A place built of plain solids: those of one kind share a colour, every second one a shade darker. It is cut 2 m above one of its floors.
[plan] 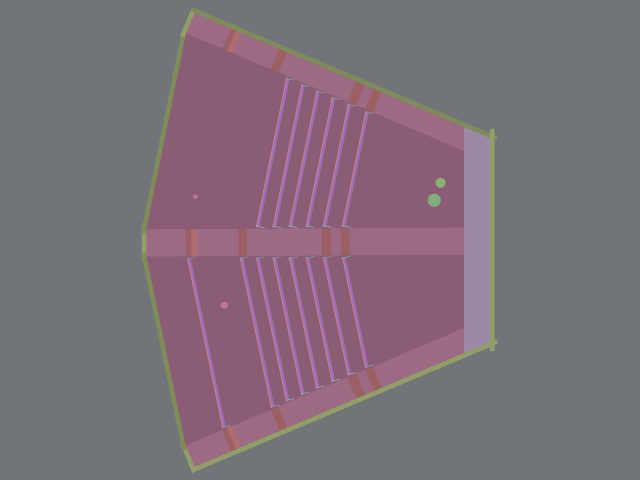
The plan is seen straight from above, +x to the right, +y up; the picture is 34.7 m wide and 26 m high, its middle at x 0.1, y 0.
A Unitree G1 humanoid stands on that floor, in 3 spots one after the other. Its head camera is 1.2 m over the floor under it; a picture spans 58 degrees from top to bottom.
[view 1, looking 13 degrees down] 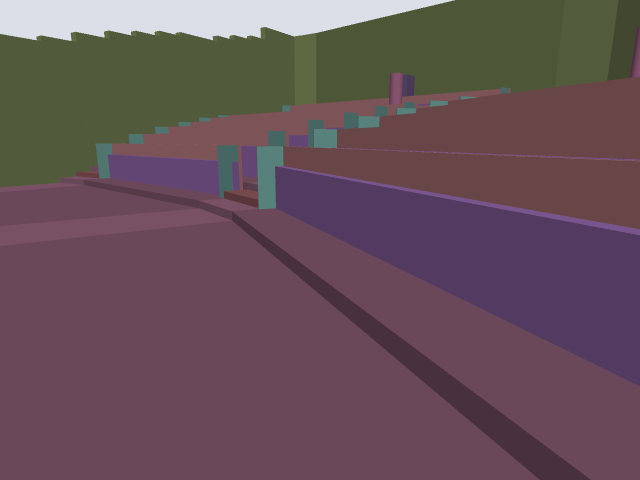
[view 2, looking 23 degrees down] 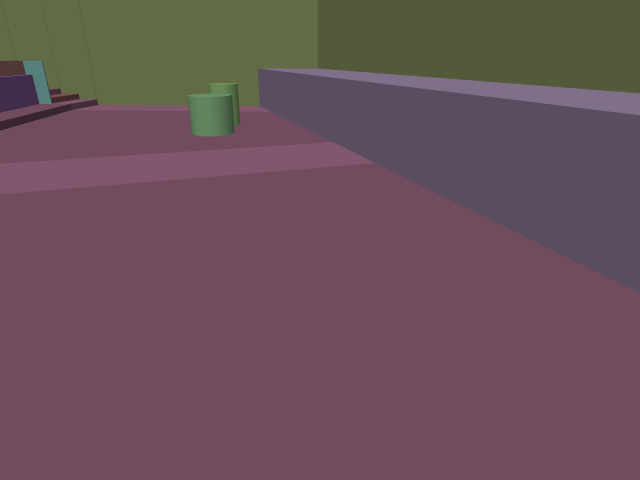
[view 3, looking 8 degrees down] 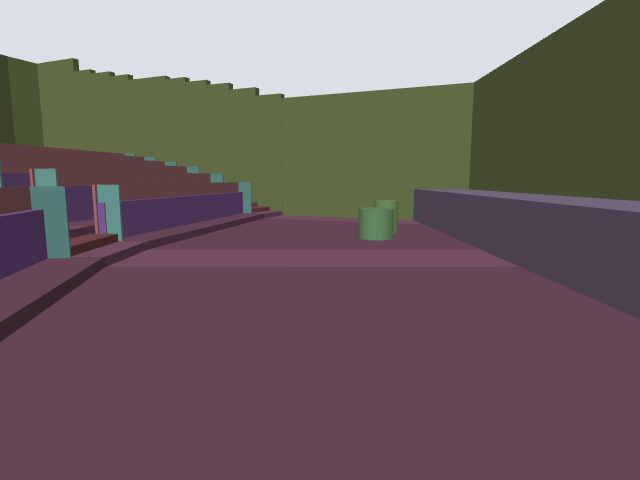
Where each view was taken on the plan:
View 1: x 4.71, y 6.79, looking -124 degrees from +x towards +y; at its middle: floor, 4.69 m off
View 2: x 5.56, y -5.52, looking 71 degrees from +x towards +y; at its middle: floor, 3.07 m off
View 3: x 5.14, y -6.67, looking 90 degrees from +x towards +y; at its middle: floor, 8.62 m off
